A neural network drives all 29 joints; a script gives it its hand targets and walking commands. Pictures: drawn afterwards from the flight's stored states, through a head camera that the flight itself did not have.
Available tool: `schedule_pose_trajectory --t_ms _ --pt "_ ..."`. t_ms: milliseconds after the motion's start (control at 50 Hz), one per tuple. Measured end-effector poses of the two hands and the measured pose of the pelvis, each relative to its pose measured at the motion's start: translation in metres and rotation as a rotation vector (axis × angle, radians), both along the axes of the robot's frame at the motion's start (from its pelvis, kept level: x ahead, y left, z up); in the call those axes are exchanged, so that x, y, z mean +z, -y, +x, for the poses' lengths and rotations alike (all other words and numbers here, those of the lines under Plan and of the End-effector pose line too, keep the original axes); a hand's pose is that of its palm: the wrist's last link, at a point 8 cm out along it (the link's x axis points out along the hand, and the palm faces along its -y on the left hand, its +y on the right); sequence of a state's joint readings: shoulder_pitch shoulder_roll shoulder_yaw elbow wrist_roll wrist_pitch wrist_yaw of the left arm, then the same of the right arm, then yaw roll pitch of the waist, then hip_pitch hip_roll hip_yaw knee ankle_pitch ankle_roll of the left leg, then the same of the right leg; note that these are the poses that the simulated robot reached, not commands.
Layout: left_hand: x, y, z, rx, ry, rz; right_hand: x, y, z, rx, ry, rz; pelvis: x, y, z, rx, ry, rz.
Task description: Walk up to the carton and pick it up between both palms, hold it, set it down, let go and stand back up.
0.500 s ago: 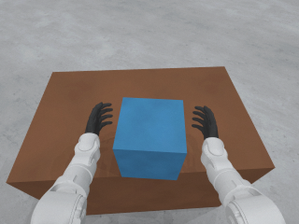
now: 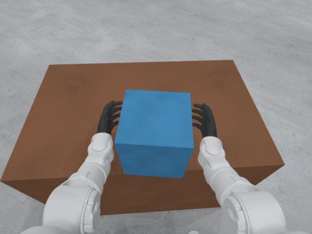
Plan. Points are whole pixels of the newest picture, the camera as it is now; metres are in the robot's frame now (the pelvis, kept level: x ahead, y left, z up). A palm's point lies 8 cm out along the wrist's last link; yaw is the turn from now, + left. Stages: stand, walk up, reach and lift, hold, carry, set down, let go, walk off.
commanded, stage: reach and lift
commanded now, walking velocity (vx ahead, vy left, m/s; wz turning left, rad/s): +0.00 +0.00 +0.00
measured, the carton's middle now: (155, 135) +0.39 +0.01 -0.02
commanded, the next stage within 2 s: none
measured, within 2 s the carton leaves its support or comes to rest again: leaves its support in 1.52 s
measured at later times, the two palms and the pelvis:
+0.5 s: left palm (108, 135) +0.37 +0.14 +0.02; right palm (208, 140) +0.35 -0.13 +0.02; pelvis +0.02 +0.00 +0.02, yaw +1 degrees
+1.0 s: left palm (109, 134) +0.37 +0.13 +0.02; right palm (208, 139) +0.35 -0.13 +0.02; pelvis +0.04 -0.01 +0.04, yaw +2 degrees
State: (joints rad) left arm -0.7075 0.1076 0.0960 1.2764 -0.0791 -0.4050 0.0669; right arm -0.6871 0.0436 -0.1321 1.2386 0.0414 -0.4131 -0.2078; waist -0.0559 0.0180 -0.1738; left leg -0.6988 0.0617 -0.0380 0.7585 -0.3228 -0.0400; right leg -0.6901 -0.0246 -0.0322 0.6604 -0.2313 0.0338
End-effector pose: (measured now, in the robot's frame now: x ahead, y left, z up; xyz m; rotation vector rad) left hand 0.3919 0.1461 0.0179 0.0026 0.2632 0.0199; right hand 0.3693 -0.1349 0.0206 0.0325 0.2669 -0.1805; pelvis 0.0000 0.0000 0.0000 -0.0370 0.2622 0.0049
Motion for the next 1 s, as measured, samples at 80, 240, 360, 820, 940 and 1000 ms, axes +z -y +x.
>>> schedule_pose_trajectory --t_ms 80,240,360,820,940,1000 --pt "0.003 0.003 -0.001 -0.013 0.018 0.002 0.000 -0.004 -0.002 -0.001 0.008 -0.002 0.000 0.000 0.000 0.003 0.013 -0.002" --pt "0.001 0.005 -0.005 0.002 0.024 -0.009 -0.001 -0.006 -0.007 -0.034 0.017 -0.007 0.003 -0.002 -0.001 0.010 0.030 -0.008" --pt "0.002 0.008 -0.013 -0.010 0.040 -0.019 0.001 -0.005 -0.018 -0.050 0.031 -0.032 0.012 -0.003 0.006 0.019 0.061 -0.012" --pt "0.002 0.011 -0.019 -0.001 0.022 0.016 -0.001 -0.003 -0.021 -0.036 0.026 -0.055 0.034 0.005 0.038 0.031 0.120 0.002" --pt "0.002 0.011 -0.019 0.001 0.018 0.016 0.001 -0.002 -0.020 -0.029 0.022 -0.077 0.036 0.006 0.039 0.037 0.123 0.003" --pt "0.003 0.011 -0.018 0.000 0.015 0.017 0.001 -0.002 -0.020 -0.029 0.018 -0.083 0.036 0.006 0.040 0.039 0.122 0.004"
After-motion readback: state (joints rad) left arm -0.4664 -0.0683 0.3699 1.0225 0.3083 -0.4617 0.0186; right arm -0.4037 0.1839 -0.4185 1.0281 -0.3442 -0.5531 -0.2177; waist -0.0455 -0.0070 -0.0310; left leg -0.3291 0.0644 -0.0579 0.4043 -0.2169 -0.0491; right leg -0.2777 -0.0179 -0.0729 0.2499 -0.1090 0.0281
